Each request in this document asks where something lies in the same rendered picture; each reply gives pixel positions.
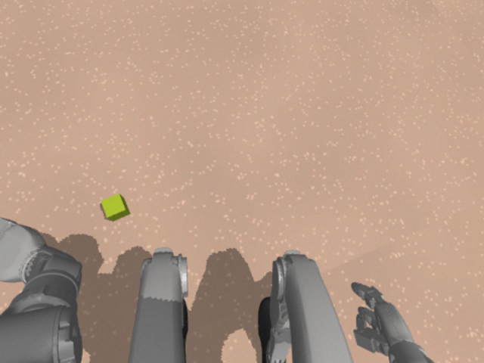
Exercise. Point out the left robot arm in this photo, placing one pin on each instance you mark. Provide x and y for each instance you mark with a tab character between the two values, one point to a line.
41	325

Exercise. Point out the left robot hand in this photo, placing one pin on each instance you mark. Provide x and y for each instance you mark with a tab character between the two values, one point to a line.
16	243

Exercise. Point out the cube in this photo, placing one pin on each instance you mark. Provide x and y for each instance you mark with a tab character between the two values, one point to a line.
115	207

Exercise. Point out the right robot hand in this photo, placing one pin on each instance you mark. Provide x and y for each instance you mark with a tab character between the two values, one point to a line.
388	325

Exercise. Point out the right robot foot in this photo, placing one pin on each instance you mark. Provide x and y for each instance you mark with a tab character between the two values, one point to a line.
264	325

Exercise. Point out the right robot arm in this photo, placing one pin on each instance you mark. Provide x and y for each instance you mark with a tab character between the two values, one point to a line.
407	352

